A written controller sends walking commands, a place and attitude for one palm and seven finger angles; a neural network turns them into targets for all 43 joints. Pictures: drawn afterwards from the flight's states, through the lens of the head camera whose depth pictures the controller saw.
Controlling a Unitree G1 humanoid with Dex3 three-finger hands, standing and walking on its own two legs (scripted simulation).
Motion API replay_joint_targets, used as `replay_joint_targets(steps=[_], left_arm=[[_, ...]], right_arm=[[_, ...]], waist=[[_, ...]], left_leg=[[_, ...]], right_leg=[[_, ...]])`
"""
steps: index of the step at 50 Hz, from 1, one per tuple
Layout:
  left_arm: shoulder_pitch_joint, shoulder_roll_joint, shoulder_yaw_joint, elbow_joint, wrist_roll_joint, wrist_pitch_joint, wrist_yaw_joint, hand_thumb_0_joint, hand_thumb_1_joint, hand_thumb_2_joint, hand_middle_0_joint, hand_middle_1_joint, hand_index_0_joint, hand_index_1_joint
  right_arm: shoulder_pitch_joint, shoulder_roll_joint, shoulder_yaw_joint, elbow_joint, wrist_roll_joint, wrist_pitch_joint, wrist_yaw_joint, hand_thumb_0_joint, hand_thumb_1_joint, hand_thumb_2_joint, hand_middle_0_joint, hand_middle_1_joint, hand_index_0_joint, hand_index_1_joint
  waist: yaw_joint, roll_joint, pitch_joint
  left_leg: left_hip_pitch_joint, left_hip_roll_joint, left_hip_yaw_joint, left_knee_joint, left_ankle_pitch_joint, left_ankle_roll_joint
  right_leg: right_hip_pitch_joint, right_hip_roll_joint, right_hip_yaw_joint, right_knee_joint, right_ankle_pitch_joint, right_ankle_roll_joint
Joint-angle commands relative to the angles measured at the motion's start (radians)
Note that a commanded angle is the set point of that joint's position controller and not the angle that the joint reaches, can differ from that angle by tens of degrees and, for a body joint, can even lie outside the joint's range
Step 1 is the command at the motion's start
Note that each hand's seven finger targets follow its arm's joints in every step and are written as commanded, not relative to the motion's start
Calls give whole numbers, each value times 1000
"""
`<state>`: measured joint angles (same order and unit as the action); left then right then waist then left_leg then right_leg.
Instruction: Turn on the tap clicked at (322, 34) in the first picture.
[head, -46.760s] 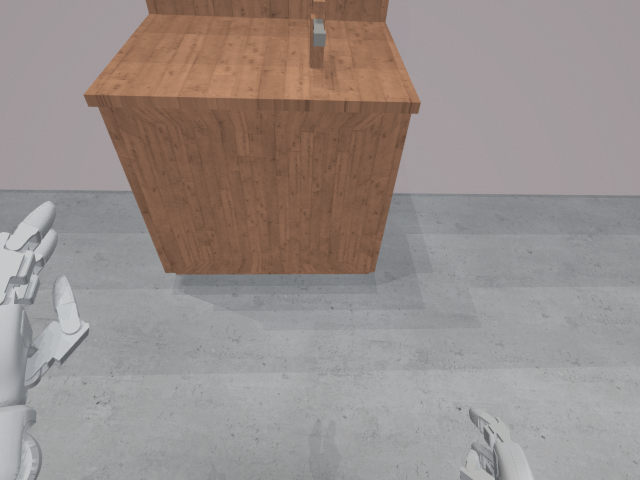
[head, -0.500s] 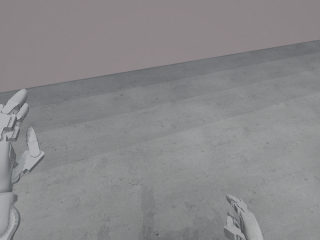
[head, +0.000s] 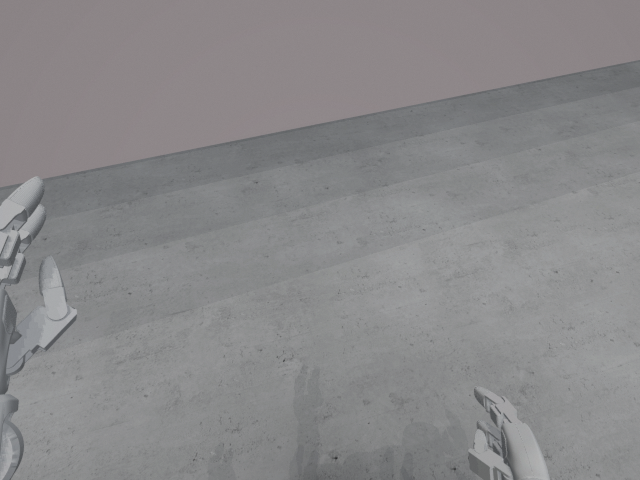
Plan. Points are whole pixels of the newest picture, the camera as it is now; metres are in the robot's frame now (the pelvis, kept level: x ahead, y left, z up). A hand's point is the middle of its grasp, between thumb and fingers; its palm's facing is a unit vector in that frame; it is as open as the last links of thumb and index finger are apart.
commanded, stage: shuffle to correct the standing spot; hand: left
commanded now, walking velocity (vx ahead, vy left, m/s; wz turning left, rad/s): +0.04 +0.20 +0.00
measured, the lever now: out of the picture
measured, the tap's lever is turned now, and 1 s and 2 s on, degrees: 62 62 62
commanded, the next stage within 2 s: none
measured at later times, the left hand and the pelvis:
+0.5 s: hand out of the picture +0.19 +0.33 +0.18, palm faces +0.38 -0.82 -0.43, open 7.4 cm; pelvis -0.02 +0.09 +0.00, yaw +0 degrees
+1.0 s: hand out of the picture +0.17 +0.47 +0.18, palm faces +0.44 -0.79 -0.42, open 7.4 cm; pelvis -0.04 +0.22 -0.01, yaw +1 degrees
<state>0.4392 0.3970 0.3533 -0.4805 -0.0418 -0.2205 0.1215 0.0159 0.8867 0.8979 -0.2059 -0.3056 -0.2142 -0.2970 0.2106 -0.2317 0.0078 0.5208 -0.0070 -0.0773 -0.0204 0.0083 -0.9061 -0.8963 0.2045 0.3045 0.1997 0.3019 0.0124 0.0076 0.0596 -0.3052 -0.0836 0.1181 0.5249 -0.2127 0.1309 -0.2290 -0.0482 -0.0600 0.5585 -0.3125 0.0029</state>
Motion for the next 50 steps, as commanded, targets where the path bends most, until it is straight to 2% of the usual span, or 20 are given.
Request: replay_joint_targets(steps=[1, 3, 7, 10, 13, 16, 18, 19, 23, 26, 29, 31, 35, 36, 38, 39, 43, 47, 48, 50], left_arm=[[-7, 149, 119, -192, -8, -59, 26, 0, 900, 900, -200, -300, -200, -300], [-96, 144, 110, -210, -7, -57, 39, 0, 900, 900, -200, -300, -200, -300], [-185, 151, 86, -236, 29, -56, 46, 0, 900, 900, -200, -300, -200, -300], [-120, 157, 117, -269, 18, -75, 34, 0, 900, 900, -200, -300, -200, -300], [-86, 175, 162, -305, 6, -96, 28, 0, 900, 900, -200, -300, -200, -300], [-28, 156, 155, -286, 6, -95, 22, 0, 900, 900, -200, -300, -200, -300], [12, 202, 180, -237, 1, -89, 30, 0, 900, 900, -200, -300, -200, -300], [3, 164, 166, -210, -21, -82, 33, 0, 900, 900, -200, -300, -200, -300], [-4, 164, 168, -204, 8, -75, 47, 0, 900, 900, -200, -300, -200, -300], [-67, 162, 145, -229, 12, -66, 47, 0, 900, 900, -200, -300, -200, -300], [-99, 175, 149, -308, 15, -89, 40, 0, 900, 900, -200, -300, -200, -300], [-77, 186, 173, -315, 9, -93, 39, 0, 900, 900, -200, -300, -200, -300], [-18, 154, 148, -314, 4, -77, 31, 0, 900, 900, -200, -300, -200, -300], [-6, 170, 165, -285, 7, -71, 33, 0, 900, 900, -200, -300, -200, -300], [-10, 214, 199, -198, -2, -60, 40, 0, 900, 900, -200, -300, -200, -300], [-32, 167, 162, -186, -16, -52, 36, 0, 900, 900, -200, -300, -200, -300], [-9, 168, 169, -163, 5, -61, 41, 0, 900, 900, -200, -300, -200, -300], [-103, 150, 116, -240, 11, -51, 52, 0, 900, 900, -200, -300, -200, -300], [-134, 170, 118, -286, 13, -58, 47, 0, 900, 900, -200, -300, -200, -300], [-136, 176, 145, -325, 17, -74, 47, 0, 900, 900, -200, -300, -200, -300]], right_arm=[[-89, -127, -66, -161, 13, -31, 8, 0, -900, -900, 200, 300, 200, 300], [-80, -121, -62, -120, 14, -20, 17, 0, -900, -900, 200, 300, 200, 300], [-79, -79, -50, -71, 13, -24, -10, 0, -900, -900, 200, 300, 200, 300], [-68, -101, -61, -120, 26, -66, -20, 0, -900, -900, 200, 300, 200, 300], [-74, -99, -60, -99, 11, -94, -2, 0, -900, -900, 200, 300, 200, 300], [-95, -108, -47, -106, 19, -99, 20, 0, -900, -900, 200, 300, 200, 300], [-79, -77, -44, -123, 17, -78, 25, 0, -900, -900, 200, 300, 200, 300], [-57, -110, -62, -102, 16, -76, 24, 0, -900, -900, 200, 300, 200, 300], [-65, -74, -47, -67, 10, -51, 9, 0, -900, -900, 200, 300, 200, 300], [-62, -61, -54, -56, 15, -55, -14, 0, -900, -900, 200, 300, 200, 300], [-49, -113, -81, -103, 26, -93, -29, 0, -900, -900, 200, 300, 200, 300], [-43, -96, -76, -79, 14, -108, -15, 0, -900, -900, 200, 300, 200, 300], [-83, -104, -59, -78, 28, -116, 12, 0, -900, -900, 200, 300, 200, 300], [-88, -101, -50, -80, 24, -111, 13, 0, -900, -900, 200, 300, 200, 300], [-80, -78, -48, -94, 16, -83, 14, 0, -900, -900, 200, 300, 200, 300], [-61, -110, -69, -68, 16, -78, 19, 0, -900, -900, 200, 300, 200, 300], [-72, -75, -48, -48, 14, -55, 2, 0, -900, -900, 200, 300, 200, 300], [-79, -58, -52, -54, 10, -66, -22, 0, -900, -900, 200, 300, 200, 300], [-65, -65, -58, -61, 15, -72, -27, 0, -900, -900, 200, 300, 200, 300], [-50, -109, -76, -91, 25, -89, -30, 0, -900, -900, 200, 300, 200, 300]], waist=[[18, -264, -142], [0, -241, -95], [-28, 23, -130], [-9, 294, -156], [-10, 145, -163], [16, 162, -183], [4, -190, -166], [4, -227, -136], [-12, -154, -131], [-32, -63, -121], [-13, 305, -144], [-16, 273, -188], [6, 197, -186], [16, 139, -171], [5, -238, -99], [-3, -254, -86], [-8, -147, -101], [-24, -79, -93], [-27, 10, -112], [-15, 310, -153]], left_leg=[[-101, 93, -207, 280, -108, -157], [-248, 145, -297, 525, -270, -125], [89, 66, -87, 30, -34, -134], [65, 264, -363, -137, 248, 7], [78, 295, -389, -96, 372, 60], [-117, 216, -243, -9, 170, -34], [-349, 61, -121, 371, -198, -128], [-352, 100, -189, 551, -250, -150], [-165, 193, -209, 367, -205, -136], [102, 64, -26, 18, -25, -144], [101, 318, -393, -162, 208, 21], [113, 318, -394, -114, 339, 72], [-67, 251, -223, -40, 159, -7], [-185, 221, -199, 13, 6, -40], [-385, 74, -111, 489, -276, -142], [-372, 110, -192, 636, -223, -161], [-227, 194, -193, 471, -174, -149], [100, 79, 2, 26, -41, -144], [139, 75, -19, -44, -39, -141], [145, 308, -342, -144, 187, -7]], right_leg=[[28, -309, 402, -240, 19, -200], [12, -457, 522, -261, 124, -240], [-90, -207, 136, -22, 211, -77], [-149, 37, -16, 364, -129, 28], [-149, 20, 15, 347, -196, 11], [155, -2, -6, -27, 59, -4], [245, -374, 486, -250, 178, -163], [161, -461, 559, -277, 184, -223], [6, -333, 241, -128, 336, -152], [-111, -193, 84, -21, 123, -59], [-239, 39, -29, 461, -253, 31], [-248, 12, 14, 520, -260, 19], [44, 13, -32, 112, -49, 13], [169, -21, 4, -34, 50, -2], [132, -427, 587, -311, 7, -176], [78, -448, 592, -321, 3, -209], [6, -326, 265, -174, 260, -152], [-131, -213, 101, -75, 54, -68], [-131, -168, 74, 42, 43, -42], [-234, 15, -43, 394, -157, 36]])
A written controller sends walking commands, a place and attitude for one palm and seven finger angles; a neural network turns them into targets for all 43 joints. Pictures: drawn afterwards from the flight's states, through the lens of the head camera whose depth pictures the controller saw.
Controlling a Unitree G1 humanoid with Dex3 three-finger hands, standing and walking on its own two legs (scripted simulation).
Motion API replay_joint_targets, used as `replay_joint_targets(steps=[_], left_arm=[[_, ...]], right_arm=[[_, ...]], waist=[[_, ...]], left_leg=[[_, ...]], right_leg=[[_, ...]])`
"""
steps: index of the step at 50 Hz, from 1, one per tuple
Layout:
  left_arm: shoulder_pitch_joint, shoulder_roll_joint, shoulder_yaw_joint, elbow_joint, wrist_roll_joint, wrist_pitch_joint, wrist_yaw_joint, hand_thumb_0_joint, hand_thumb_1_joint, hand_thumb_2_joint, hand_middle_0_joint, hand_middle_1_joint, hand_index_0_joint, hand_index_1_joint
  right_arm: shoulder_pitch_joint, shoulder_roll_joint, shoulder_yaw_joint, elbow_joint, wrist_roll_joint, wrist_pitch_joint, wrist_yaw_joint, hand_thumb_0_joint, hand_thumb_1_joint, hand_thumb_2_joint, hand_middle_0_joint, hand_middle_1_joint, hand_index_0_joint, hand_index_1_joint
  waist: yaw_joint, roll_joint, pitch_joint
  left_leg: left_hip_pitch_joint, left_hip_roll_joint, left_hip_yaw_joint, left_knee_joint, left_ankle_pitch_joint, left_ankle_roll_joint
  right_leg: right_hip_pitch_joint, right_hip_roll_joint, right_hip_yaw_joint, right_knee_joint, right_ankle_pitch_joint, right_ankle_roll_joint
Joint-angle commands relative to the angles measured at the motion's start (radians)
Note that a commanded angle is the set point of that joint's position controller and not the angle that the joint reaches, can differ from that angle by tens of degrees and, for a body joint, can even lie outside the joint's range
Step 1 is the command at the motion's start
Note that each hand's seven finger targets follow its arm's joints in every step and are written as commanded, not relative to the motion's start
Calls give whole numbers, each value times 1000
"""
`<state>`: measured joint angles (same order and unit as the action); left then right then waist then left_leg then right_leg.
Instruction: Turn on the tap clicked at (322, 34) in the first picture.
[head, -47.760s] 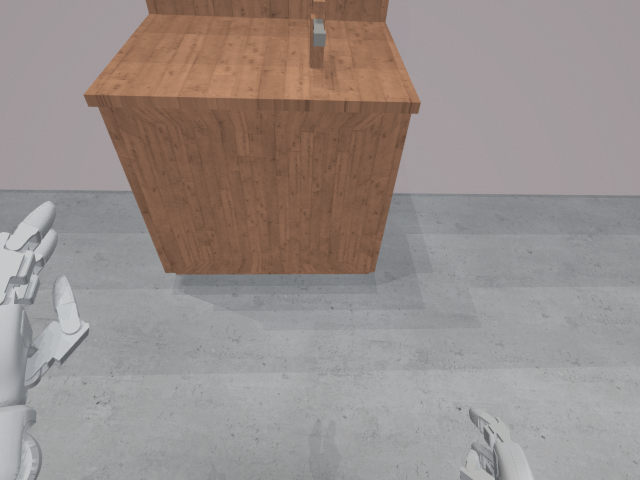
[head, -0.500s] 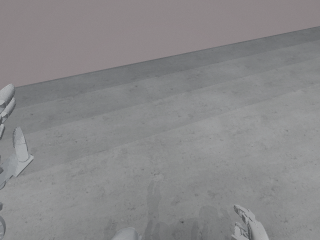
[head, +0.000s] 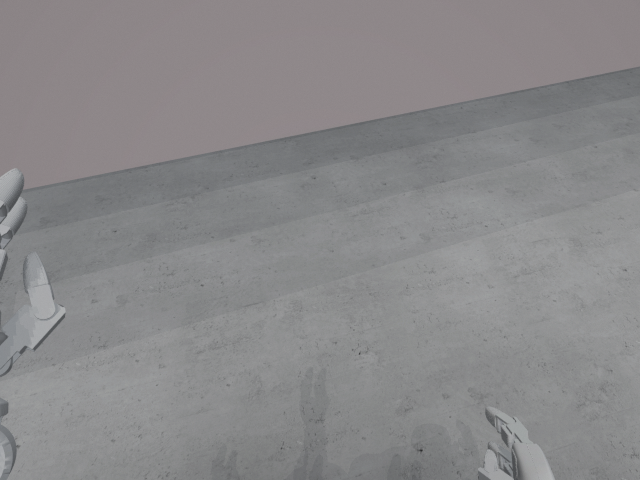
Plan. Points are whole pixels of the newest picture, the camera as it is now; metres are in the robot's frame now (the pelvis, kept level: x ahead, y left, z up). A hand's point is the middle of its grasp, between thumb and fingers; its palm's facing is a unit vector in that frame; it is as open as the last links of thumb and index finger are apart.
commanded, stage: shuffle to correct the standing spot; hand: left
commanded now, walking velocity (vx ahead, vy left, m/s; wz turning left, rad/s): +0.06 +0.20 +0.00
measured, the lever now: out of the picture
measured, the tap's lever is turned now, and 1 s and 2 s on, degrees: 62 62 62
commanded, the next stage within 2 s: none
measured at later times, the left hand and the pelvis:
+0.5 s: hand out of the picture +0.20 +0.37 +0.18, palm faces +0.44 -0.79 -0.43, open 7.4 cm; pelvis -0.02 +0.12 +0.00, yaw +0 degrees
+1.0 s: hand out of the picture +0.18 +0.48 +0.19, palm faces +0.42 -0.80 -0.43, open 7.4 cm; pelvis -0.03 +0.24 +0.00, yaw +0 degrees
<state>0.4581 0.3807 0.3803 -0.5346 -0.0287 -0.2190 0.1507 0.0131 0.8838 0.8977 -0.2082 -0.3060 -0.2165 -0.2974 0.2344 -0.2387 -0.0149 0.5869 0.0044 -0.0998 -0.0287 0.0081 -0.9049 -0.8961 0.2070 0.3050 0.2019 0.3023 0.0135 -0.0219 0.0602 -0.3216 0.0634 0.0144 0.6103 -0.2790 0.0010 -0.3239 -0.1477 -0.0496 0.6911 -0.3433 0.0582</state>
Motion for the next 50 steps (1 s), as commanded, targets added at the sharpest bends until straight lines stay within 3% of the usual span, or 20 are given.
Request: replay_joint_targets(steps=[1, 6, 7, 8, 9, 13, 17, 19, 22, 26, 28, 29, 32, 36, 38, 40, 43, 48, 49, 50], left_arm=[[-77, 176, 123, -169, 3, -74, 13, 0, 900, 900, -200, -300, -200, -300], [-47, 180, 133, -247, -2, -68, 7, 0, 900, 900, -200, -300, -200, -300], [-23, 211, 149, -207, 4, -59, 10, 0, 900, 900, -200, -300, -200, -300], [-48, 237, 165, -199, -3, -57, 15, 0, 900, 900, -200, -300, -200, -300], [-56, 213, 155, -185, -28, -52, 15, 0, 900, 900, -200, -300, -200, -300], [-32, 195, 156, -135, -5, -62, 21, 0, 900, 900, -200, -300, -200, -300], [-98, 170, 109, -172, -5, -55, 21, 0, 900, 900, -200, -300, -200, -300], [-129, 175, 117, -229, -1, -69, 16, 0, 900, 900, -200, -300, -200, -300], [-89, 191, 134, -218, -2, -70, 9, 0, 900, 900, -200, -300, -200, -300], [-67, 183, 125, -257, 3, -56, 14, 0, 900, 900, -200, -300, -200, -300], [-77, 236, 160, -204, 1, -53, 23, 0, 900, 900, -200, -300, -200, -300], [-81, 215, 151, -174, -23, -51, 25, 0, 900, 900, -200, -300, -200, -300], [-25, 213, 168, -110, -12, -54, 28, 0, 900, 900, -200, -300, -200, -300], [-58, 175, 131, -119, -2, -53, 26, 0, 900, 900, -200, -300, -200, -300], [-107, 177, 105, -169, 0, -52, 23, 0, 900, 900, -200, -300, -200, -300], [-138, 176, 114, -238, 3, -65, 19, 0, 900, 900, -200, -300, -200, -300], [-79, 162, 109, -227, 7, -70, 14, 0, 900, 900, -200, -300, -200, -300], [-64, 173, 119, -262, 1, -49, 22, 0, 900, 900, -200, -300, -200, -300], [-67, 190, 128, -224, 7, -46, 22, 0, 900, 900, -200, -300, -200, -300], [-62, 224, 156, -168, 6, -41, 28, 0, 900, 900, -200, -300, -200, -300]], right_arm=[[-58, -96, -61, -147, 15, -76, -18, 0, -900, -900, 200, 300, 200, 300], [-106, -89, -37, -140, 19, -88, 17, 0, -900, -900, 200, 300, 200, 300], [-100, -74, -28, -143, 16, -78, 18, 0, -900, -900, 200, 300, 200, 300], [-108, -56, -26, -161, 14, -68, 21, 0, -900, -900, 200, 300, 200, 300], [-88, -96, -48, -143, 12, -61, 27, 0, -900, -900, 200, 300, 200, 300], [-94, -62, -26, -115, 5, -29, 15, 0, -900, -900, 200, 300, 200, 300], [-86, -54, -36, -118, 6, -36, -11, 0, -900, -900, 200, 300, 200, 300], [-74, -103, -55, -148, 17, -51, -16, 0, -900, -900, 200, 300, 200, 300], [-84, -83, -56, -136, 10, -74, -5, 0, -900, -900, 200, 300, 200, 300], [-107, -88, -28, -132, 15, -85, 13, 0, -900, -900, 200, 300, 200, 300], [-108, -55, -18, -148, 9, -63, 17, 0, -900, -900, 200, 300, 200, 300], [-93, -89, -38, -130, 8, -57, 24, 0, -900, -900, 200, 300, 200, 300], [-92, -80, -28, -102, 4, -29, 22, 0, -900, -900, 200, 300, 200, 300], [-105, -41, -24, -113, 2, -17, 0, 0, -900, -900, 200, 300, 200, 300], [-89, -51, -35, -119, 9, -27, -16, 0, -900, -900, 200, 300, 200, 300], [-75, -106, -56, -149, 18, -42, -21, 0, -900, -900, 200, 300, 200, 300], [-79, -83, -57, -133, 9, -68, -7, 0, -900, -900, 200, 300, 200, 300], [-110, -84, -21, -128, 9, -81, 8, 0, -900, -900, 200, 300, 200, 300], [-108, -73, -13, -129, 6, -71, 10, 0, -900, -900, 200, 300, 200, 300], [-100, -55, -14, -139, 2, -54, 14, 0, -900, -900, 200, 300, 200, 300]], waist=[[-14, 293, -158], [16, 225, -180], [11, 32, -163], [1, -200, -133], [7, -241, -121], [-8, -142, -110], [-32, 18, -109], [-20, 325, -133], [-14, 300, -145], [15, 195, -175], [-3, -155, -143], [4, -196, -127], [-3, -118, -121], [-9, -166, -99], [-24, -6, -90], [-19, 299, -131], [-19, 277, -156], [9, 240, -161], [6, 125, -148], [-1, -111, -129]], left_leg=[[139, 184, -253, -231, 339, 160], [-82, 92, -58, -49, 203, 94], [-189, 9, 14, 103, 19, 42], [-316, -79, 55, 347, -187, -12], [-334, -45, -49, 520, -180, -35], [-173, 54, -89, 342, -148, -15], [146, -77, 100, -113, 37, -19], [141, 147, -218, -232, 145, 101], [48, 191, -253, -246, 146, 188], [-81, 98, -80, -85, 150, 97], [-306, -70, 50, 288, -171, -8], [-353, -45, -35, 479, -183, -34], [-328, 41, -118, 491, -145, -31], [40, -30, 68, 48, -19, -14], [138, -73, 103, -112, 6, -22], [137, 131, -188, -224, 108, 87], [71, 195, -259, -245, 155, 188], [-92, 104, -90, -144, 68, 96], [-186, 52, -38, -36, -56, 57], [-305, -46, 38, 191, -185, 3]], right_leg=[[-155, 129, -40, 343, -238, -28], [186, 101, -29, -112, 66, -43], [258, -21, 145, -269, 155, -88], [247, -268, 516, -384, 190, -194], [214, -332, 588, -414, 184, -242], [87, -227, 263, -268, 334, -205], [-39, -71, 78, -118, 77, -100], [-135, 101, -35, 216, -119, -20], [-130, 94, 3, 370, -201, -32], [189, 97, -31, -138, 63, -44], [261, -263, 499, -370, 205, -198], [256, -343, 585, -389, 289, -256], [228, -273, 335, -274, 442, -239], [-24, -148, 144, -271, 159, -147], [-56, -82, 88, -160, 15, -101], [-115, 93, -41, 169, -73, -23], [-128, 91, 5, 371, -210, -35], [190, 96, -50, -133, 22, -45], [257, 4, 73, -263, 56, -88], [265, -207, 409, -374, 45, -189]])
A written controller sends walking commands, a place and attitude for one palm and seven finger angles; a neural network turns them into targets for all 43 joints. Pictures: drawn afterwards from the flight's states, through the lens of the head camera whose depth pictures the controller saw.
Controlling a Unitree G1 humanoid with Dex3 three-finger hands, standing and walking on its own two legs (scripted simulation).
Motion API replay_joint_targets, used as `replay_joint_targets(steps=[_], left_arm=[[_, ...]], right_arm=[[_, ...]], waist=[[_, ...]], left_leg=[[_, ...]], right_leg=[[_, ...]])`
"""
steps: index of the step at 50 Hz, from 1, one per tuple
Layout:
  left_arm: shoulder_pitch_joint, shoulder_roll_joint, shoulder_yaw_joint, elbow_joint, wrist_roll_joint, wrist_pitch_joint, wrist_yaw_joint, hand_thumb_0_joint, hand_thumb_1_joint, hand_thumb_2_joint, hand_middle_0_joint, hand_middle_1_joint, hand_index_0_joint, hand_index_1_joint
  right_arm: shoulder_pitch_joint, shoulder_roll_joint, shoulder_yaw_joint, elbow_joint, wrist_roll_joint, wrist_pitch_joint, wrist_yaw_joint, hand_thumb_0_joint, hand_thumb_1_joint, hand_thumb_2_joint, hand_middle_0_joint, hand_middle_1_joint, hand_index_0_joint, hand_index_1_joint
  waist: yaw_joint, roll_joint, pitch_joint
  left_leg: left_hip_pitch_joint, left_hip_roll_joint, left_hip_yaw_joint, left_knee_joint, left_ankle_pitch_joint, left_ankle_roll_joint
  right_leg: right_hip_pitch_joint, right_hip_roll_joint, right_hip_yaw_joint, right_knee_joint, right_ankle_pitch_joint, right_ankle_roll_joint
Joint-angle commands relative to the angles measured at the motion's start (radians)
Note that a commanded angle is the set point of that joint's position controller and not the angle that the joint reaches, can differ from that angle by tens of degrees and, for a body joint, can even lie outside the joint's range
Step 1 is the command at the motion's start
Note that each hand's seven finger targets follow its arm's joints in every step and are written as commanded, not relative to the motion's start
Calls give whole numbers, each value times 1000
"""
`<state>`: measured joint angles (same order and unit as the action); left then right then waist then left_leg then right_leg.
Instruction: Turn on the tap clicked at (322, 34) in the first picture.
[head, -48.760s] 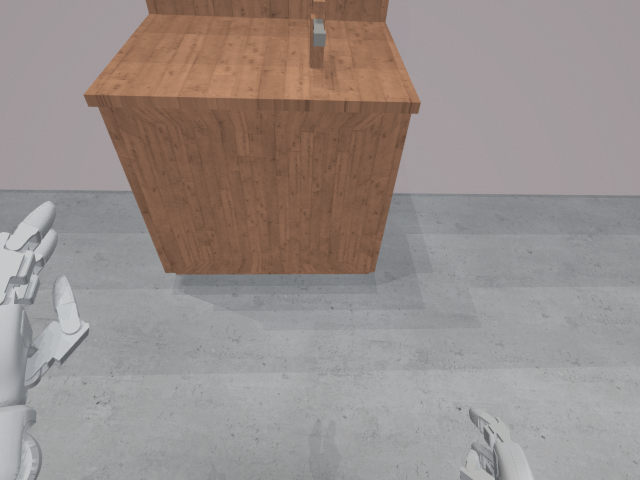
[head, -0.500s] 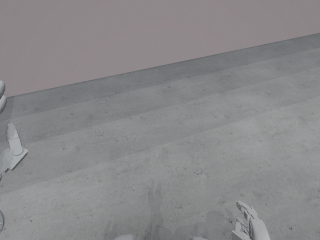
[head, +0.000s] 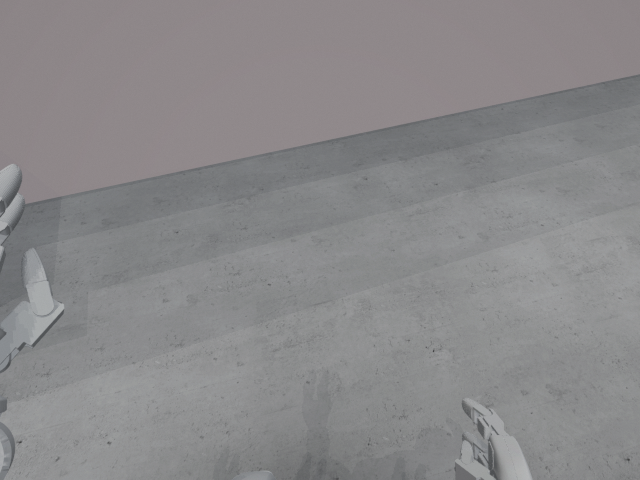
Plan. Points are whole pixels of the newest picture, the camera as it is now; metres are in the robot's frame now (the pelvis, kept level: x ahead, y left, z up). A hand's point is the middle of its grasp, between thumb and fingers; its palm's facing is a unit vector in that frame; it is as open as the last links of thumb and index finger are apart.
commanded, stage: shuffle to correct the standing spot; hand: left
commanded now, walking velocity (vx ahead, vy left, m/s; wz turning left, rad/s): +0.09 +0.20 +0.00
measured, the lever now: out of the picture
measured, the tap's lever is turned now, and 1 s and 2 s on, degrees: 62 62 62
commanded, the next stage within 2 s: none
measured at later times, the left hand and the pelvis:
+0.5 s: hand out of the picture +0.20 +0.36 +0.20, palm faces +0.42 -0.79 -0.44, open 7.4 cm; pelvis -0.01 +0.13 +0.00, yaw +1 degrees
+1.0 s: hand out of the picture +0.20 +0.49 +0.20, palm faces +0.43 -0.79 -0.44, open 7.4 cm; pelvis -0.01 +0.25 +0.01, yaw +1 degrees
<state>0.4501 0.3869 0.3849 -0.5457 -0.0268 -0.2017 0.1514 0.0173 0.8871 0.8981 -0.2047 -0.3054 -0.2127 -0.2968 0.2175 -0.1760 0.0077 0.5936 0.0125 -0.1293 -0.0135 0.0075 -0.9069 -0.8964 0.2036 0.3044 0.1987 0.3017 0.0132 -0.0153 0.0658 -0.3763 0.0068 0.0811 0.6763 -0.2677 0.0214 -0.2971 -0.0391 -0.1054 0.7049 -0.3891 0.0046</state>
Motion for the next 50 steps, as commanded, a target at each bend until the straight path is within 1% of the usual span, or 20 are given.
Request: replay_joint_targets(steps=[1, 2, 4, 10, 11, 13, 15, 21, 23, 24, 28, 30, 32, 33, 36, 38, 43, 45, 46, 50], left_arm=[[-85, 193, 133, -133, -20, -56, 28, 0, 900, 900, -200, -300, -200, -300], [-89, 192, 139, -106, -20, -48, 30, 0, 900, 900, -200, -300, -200, -300], [-30, 175, 133, -66, -14, -60, 26, 0, 900, 900, -200, -300, -200, -300], [-90, 170, 95, -168, 0, -59, 29, 0, 900, 900, -200, -300, -200, -300], [-120, 177, 92, -200, 1, -61, 26, 0, 900, 900, -200, -300, -200, -300], [-119, 175, 103, -249, 5, -71, 25, 0, 900, 900, -200, -300, -200, -300], [-62, 171, 124, -191, 1, -71, 21, 0, 900, 900, -200, -300, -200, -300], [-31, 171, 123, -246, 1, -67, 27, 0, 900, 900, -200, -300, -200, -300], [-40, 223, 165, -144, -12, -57, 34, 0, 900, 900, -200, -300, -200, -300], [-47, 185, 132, -122, -27, -51, 30, 0, 900, 900, -200, -300, -200, -300], [-16, 167, 127, -64, -7, -72, 24, 0, 900, 900, -200, -300, -200, -300], [-57, 161, 113, -108, -1, -70, 26, 0, 900, 900, -200, -300, -200, -300], [-96, 165, 89, -175, -2, -61, 27, 0, 900, 900, -200, -300, -200, -300], [-119, 172, 86, -218, 0, -67, 25, 0, 900, 900, -200, -300, -200, -300], [-67, 173, 110, -188, 4, -72, 24, 0, 900, 900, -200, -300, -200, -300], [-60, 176, 121, -233, 2, -80, 26, 0, 900, 900, -200, -300, -200, -300], [-16, 174, 126, -225, -8, -53, 25, 0, 900, 900, -200, -300, -200, -300], [-38, 222, 164, -140, -10, -48, 32, 0, 900, 900, -200, -300, -200, -300], [-65, 186, 130, -128, -30, -46, 31, 0, 900, 900, -200, -300, -200, -300], [-22, 165, 122, -52, -10, -66, 25, 0, 900, 900, -200, -300, -200, -300]], right_arm=[[-71, -149, -58, -136, -4, -17, 5, 0, -900, -900, 200, 300, 200, 300], [-92, -169, -68, -123, -4, -8, 12, 0, -900, -900, 200, 300, 200, 300], [-77, -132, -40, -97, -8, 12, 6, 0, -900, -900, 200, 300, 200, 300], [-90, -106, -49, -122, -4, 9, -27, 0, -900, -900, 200, 300, 200, 300], [-77, -118, -60, -128, 1, 4, -33, 0, -900, -900, 200, 300, 200, 300], [-63, -164, -77, -150, 10, -12, -41, 0, -900, -900, 200, 300, 200, 300], [-60, -153, -81, -137, 3, -25, -33, 0, -900, -900, 200, 300, 200, 300], [-90, -143, -46, -129, 3, -46, -7, 0, -900, -900, 200, 300, 200, 300], [-82, -123, -43, -137, -2, -22, -3, 0, -900, -900, 200, 300, 200, 300], [-71, -158, -69, -123, 0, -11, 4, 0, -900, -900, 200, 300, 200, 300], [-88, -118, -41, -107, -3, 22, -6, 0, -900, -900, 200, 300, 200, 300], [-102, -102, -43, -117, -4, 19, -13, 0, -900, -900, 200, 300, 200, 300], [-99, -110, -58, -124, 2, 8, -29, 0, -900, -900, 200, 300, 200, 300], [-83, -119, -63, -128, 4, 1, -34, 0, -900, -900, 200, 300, 200, 300], [-57, -149, -81, -132, 3, -21, -34, 0, -900, -900, 200, 300, 200, 300], [-73, -143, -80, -120, -3, -33, -27, 0, -900, -900, 200, 300, 200, 300], [-102, -134, -41, -125, 4, -34, -17, 0, -900, -900, 200, 300, 200, 300], [-91, -116, -40, -135, -8, -9, -11, 0, -900, -900, 200, 300, 200, 300], [-84, -155, -63, -122, -5, -7, -1, 0, -900, -900, 200, 300, 200, 300], [-85, -124, -40, -96, -3, 24, -5, 0, -900, -900, 200, 300, 200, 300]], waist=[[5, -238, -106], [-4, -203, -95], [-7, -127, -86], [-10, -82, -106], [-19, -20, -113], [-15, 251, -147], [-20, 344, -158], [9, 199, -183], [2, -184, -132], [0, -253, -92], [-5, -156, -86], [3, -197, -106], [-13, -58, -107], [-19, 46, -127], [-24, 363, -178], [-16, 244, -184], [10, 190, -165], [4, -181, -104], [3, -226, -84], [-6, -158, -83]], left_leg=[[-292, 13, -77, 350, -204, -49], [-319, 35, -146, 455, -175, -57], [-301, 93, -169, 446, -114, -56], [151, -18, 69, -138, 13, -45], [184, -12, 48, -193, 9, -42], [205, 190, -214, -273, 123, 60], [110, 267, -350, -369, 28, 152], [-36, 144, -120, -161, 41, 57], [-271, -1, -17, 228, -207, -37], [-309, 32, -109, 389, -171, -58], [-171, 99, -118, 233, -122, -42], [13, 50, -17, 6, -56, -32], [163, -15, 64, -162, 55, -45], [210, 6, 30, -214, 36, -34], [203, 282, -383, -367, 121, 156], [162, 261, -333, -315, 128, 180], [-77, 146, -122, -199, -87, 66], [-312, -2, -15, 234, -233, -30], [-343, 29, -106, 409, -166, -54], [-225, 101, -124, 312, -91, -47]], right_leg=[[189, -458, 634, -442, 122, -209], [173, -459, 641, -428, 161, -234], [171, -383, 387, -339, 318, -188], [-36, -221, 147, -257, 117, -66], [-40, -194, 129, -172, 91, -45], [-124, -27, 6, 129, -14, 31], [-146, -4, 30, 358, -215, 24], [185, -34, 27, -210, 110, -4], [224, -401, 578, -404, 157, -165], [194, -449, 605, -422, 204, -209], [115, -331, 265, -282, 456, -139], [44, -278, 182, -264, 362, -104], [-12, -217, 130, -188, 215, -57], [-42, -180, 111, -88, 158, -35], [-208, -2, 26, 403, -248, 24], [-175, -35, 59, 366, -172, 16], [192, -36, 17, -197, 60, -2], [220, -412, 602, -445, -7, -180], [198, -466, 643, -456, 111, -217], [126, -333, 258, -308, 402, -142]])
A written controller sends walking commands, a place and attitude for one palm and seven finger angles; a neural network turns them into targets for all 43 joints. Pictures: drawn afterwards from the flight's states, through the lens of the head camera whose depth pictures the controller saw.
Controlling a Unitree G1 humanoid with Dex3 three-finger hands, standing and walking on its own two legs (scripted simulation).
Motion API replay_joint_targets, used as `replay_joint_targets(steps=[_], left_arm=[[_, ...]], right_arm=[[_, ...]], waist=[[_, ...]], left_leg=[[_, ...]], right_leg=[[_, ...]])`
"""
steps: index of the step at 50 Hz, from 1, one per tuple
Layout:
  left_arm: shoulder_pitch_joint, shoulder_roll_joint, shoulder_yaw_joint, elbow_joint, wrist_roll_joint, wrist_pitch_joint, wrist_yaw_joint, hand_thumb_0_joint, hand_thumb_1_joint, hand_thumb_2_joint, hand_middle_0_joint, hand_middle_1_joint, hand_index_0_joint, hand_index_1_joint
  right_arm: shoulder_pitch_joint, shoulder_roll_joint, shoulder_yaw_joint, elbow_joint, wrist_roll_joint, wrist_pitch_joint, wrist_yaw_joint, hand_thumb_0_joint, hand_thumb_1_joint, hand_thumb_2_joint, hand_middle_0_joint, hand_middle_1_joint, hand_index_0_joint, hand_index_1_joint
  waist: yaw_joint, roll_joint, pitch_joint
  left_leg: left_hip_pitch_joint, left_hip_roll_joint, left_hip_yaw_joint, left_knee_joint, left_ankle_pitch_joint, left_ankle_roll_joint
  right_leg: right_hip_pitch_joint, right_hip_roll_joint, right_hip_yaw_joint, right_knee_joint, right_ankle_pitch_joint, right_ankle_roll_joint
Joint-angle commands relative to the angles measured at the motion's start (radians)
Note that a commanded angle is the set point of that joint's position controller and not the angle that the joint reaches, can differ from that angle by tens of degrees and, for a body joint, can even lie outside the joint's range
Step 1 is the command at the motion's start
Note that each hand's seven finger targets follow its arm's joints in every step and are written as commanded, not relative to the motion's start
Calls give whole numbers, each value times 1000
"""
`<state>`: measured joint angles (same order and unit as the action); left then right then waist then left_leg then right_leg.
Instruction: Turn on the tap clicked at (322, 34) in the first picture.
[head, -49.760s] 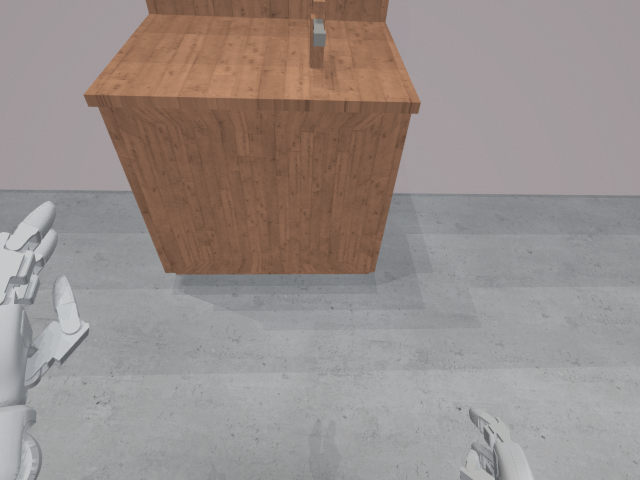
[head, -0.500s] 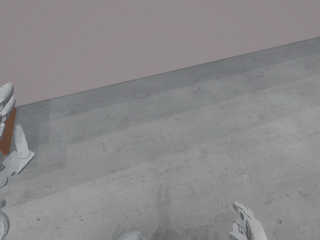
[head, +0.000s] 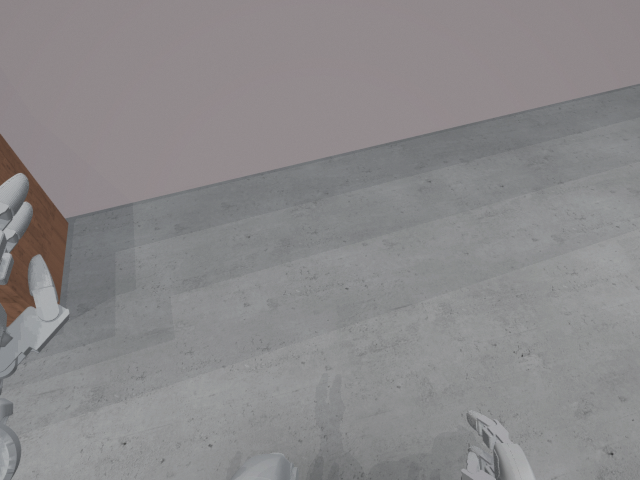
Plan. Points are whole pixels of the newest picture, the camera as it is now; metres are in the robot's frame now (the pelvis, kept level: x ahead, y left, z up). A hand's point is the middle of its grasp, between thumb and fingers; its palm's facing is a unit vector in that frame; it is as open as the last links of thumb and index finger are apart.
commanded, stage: shuffle to correct the standing spot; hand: left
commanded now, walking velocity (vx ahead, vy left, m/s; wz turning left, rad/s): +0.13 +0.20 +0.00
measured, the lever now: out of the picture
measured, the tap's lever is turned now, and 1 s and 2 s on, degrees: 62 62 62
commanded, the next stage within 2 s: come to a stop and stand still in 1.40 s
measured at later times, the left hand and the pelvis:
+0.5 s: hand out of the picture +0.24 +0.37 +0.19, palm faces +0.41 -0.80 -0.44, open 7.4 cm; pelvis +0.02 +0.13 +0.00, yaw -1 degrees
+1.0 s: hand out of the picture +0.28 +0.50 +0.18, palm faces +0.41 -0.80 -0.44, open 7.4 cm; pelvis +0.06 +0.25 +0.00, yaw -1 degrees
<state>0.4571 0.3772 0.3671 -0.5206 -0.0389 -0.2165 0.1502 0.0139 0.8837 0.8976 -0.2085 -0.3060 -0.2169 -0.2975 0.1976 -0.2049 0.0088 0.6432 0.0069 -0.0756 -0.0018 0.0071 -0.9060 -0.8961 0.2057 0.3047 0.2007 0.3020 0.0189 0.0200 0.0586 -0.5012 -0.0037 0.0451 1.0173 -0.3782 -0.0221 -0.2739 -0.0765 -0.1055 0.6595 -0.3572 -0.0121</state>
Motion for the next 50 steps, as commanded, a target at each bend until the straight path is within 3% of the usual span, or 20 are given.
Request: replay_joint_targets(steps=[1, 6, 9, 11, 16, 17, 19, 22, 24, 26, 28, 30, 31, 33, 38, 39, 41, 42, 46, 50], left_arm=[[-40, 171, 132, -85, 7, -55, 25, 0, 900, 900, -200, -300, -200, -300], [-121, 196, 115, -242, 15, -50, 33, 0, 900, 900, -200, -300, -200, -300], [-69, 185, 126, -233, 18, -60, 27, 0, 900, 900, -200, -300, -200, -300], [-83, 186, 142, -261, 17, -65, 30, 0, 900, 900, -200, -300, -200, -300], [-33, 173, 137, -256, 10, -50, 32, 0, 900, 900, -200, -300, -200, -300], [-16, 198, 154, -209, 14, -44, 35, 0, 900, 900, -200, -300, -200, -300], [-48, 215, 172, -134, -8, -34, 37, 0, 900, 900, -200, -300, -200, -300], [-55, 196, 154, -104, -3, -44, 28, 0, 900, 900, -200, -300, -200, -300], [-32, 179, 145, -98, 9, -62, 28, 0, 900, 900, -200, -300, -200, -300], [-69, 175, 127, -157, 12, -57, 29, 0, 900, 900, -200, -300, -200, -300], [-96, 189, 118, -229, 13, -56, 29, 0, 900, 900, -200, -300, -200, -300], [-123, 188, 124, -305, 11, -66, 26, 0, 900, 900, -200, -300, -200, -300], [-75, 191, 135, -240, 16, -64, 27, 0, 900, 900, -200, -300, -200, -300], [-70, 193, 146, -266, 16, -71, 30, 0, 900, 900, -200, -300, -200, -300], [0, 182, 151, -255, -2, -47, 28, 0, 900, 900, -200, -300, -200, -300], [-4, 181, 151, -231, 2, -41, 28, 0, 900, 900, -200, -300, -200, -300], [-12, 227, 188, -144, -2, -33, 34, 0, 900, 900, -200, -300, -200, -300], [-30, 198, 169, -99, -22, -27, 34, 0, 900, 900, -200, -300, -200, -300], [-29, 174, 136, -108, 4, -64, 26, 0, 900, 900, -200, -300, -200, -300], [-78, 185, 120, -229, 13, -59, 34, 0, 900, 900, -200, -300, -200, -300]], right_arm=[[-69, -88, -42, -154, 4, -26, -22, 0, -900, -900, 200, 300, 200, 300], [-65, -86, -65, -175, 7, -47, -49, 0, -900, -900, 200, 300, 200, 300], [-25, -124, -88, -186, 16, -68, -52, 0, -900, -900, 200, 300, 200, 300], [-52, -116, -85, -175, 6, -80, -45, 0, -900, -900, 200, 300, 200, 300], [-72, -109, -50, -165, 12, -96, -33, 0, -900, -900, 200, 300, 200, 300], [-62, -102, -44, -165, 6, -84, -34, 0, -900, -900, 200, 300, 200, 300], [-70, -105, -53, -173, 1, -61, -22, 0, -900, -900, 200, 300, 200, 300], [-70, -116, -47, -147, 2, -36, -13, 0, -900, -900, 200, 300, 200, 300], [-74, -83, -40, -158, 5, -26, -22, 0, -900, -900, 200, 300, 200, 300], [-85, -70, -47, -165, 2, -28, -28, 0, -900, -900, 200, 300, 200, 300], [-74, -79, -60, -175, 7, -40, -43, 0, -900, -900, 200, 300, 200, 300], [-51, -130, -86, -192, 16, -55, -46, 0, -900, -900, 200, 300, 200, 300], [-38, -116, -85, -183, 12, -61, -48, 0, -900, -900, 200, 300, 200, 300], [-52, -109, -83, -166, 4, -78, -44, 0, -900, -900, 200, 300, 200, 300], [-72, -107, -52, -160, 13, -91, -35, 0, -900, -900, 200, 300, 200, 300], [-74, -106, -46, -162, 9, -84, -36, 0, -900, -900, 200, 300, 200, 300], [-70, -90, -47, -179, 0, -57, -28, 0, -900, -900, 200, 300, 200, 300], [-73, -131, -66, -165, 3, -49, -16, 0, -900, -900, 200, 300, 200, 300], [-72, -96, -45, -151, 5, -23, -19, 0, -900, -900, 200, 300, 200, 300], [-83, -70, -57, -170, 2, -37, -40, 0, -900, -900, 200, 300, 200, 300]], waist=[[-12, -221, -78], [-18, -62, -112], [-31, 286, -184], [-26, 265, -170], [1, 195, -162], [-3, 66, -154], [6, -260, -91], [-8, -168, -76], [-8, -211, -90], [-5, -217, -120], [-19, -53, -140], [-29, 281, -198], [-34, 329, -198], [-26, 212, -185], [0, 191, -174], [4, 130, -167], [-1, -254, -115], [-3, -227, -102], [-8, -182, -73], [-8, -137, -128]], left_leg=[[-16, 101, -37, -152, 40, 1], [298, -4, 107, -526, 135, 4], [348, 273, -278, -679, 221, 169], [278, 282, -279, -679, 127, 218], [108, 178, -76, -566, 49, 121], [13, 122, -27, -442, -16, 83], [-194, 34, -13, -14, -107, 3], [-199, 113, -119, 40, -31, -5], [-35, 101, -37, -202, 3, 9], [166, 34, 71, -397, 117, 13], [310, -7, 108, -533, 203, 6], [438, 224, -200, -605, 313, 122], [394, 297, -328, -689, 252, 202], [338, 299, -330, -660, 241, 247], [143, 198, -111, -599, 113, 149], [54, 165, -76, -533, 35, 114], [-210, 11, 29, -82, -119, 18], [-250, 40, -66, 92, -91, -4], [-147, 122, -78, -40, 6, 1], [241, 2, 123, -464, 182, 7]], right_leg=[[63, -267, 196, -256, 354, -104], [-30, -171, 117, -131, 101, -36], [-196, 40, -1, 361, -265, 46], [-201, 9, 47, 410, -213, 24], [120, 25, -15, -103, 13, 21], [187, -67, 123, -231, 20, -23], [179, -405, 641, -399, 12, -187], [186, -357, 406, -281, 370, -177], [131, -273, 221, -214, 487, -116], [61, -222, 150, -189, 401, -76], [12, -158, 95, -58, 275, -30], [-188, 6, -3, 263, -98, 47], [-238, 39, 12, 437, -286, 44], [-243, -3, 68, 460, -231, 27], [75, 24, -22, -27, -43, 27], [177, -3, 11, -162, 30, 9], [245, -389, 615, -390, 32, -169], [211, -442, 664, -402, 72, -207], [167, -309, 238, -240, 508, -129], [35, -203, 103, -149, 361, -54]])
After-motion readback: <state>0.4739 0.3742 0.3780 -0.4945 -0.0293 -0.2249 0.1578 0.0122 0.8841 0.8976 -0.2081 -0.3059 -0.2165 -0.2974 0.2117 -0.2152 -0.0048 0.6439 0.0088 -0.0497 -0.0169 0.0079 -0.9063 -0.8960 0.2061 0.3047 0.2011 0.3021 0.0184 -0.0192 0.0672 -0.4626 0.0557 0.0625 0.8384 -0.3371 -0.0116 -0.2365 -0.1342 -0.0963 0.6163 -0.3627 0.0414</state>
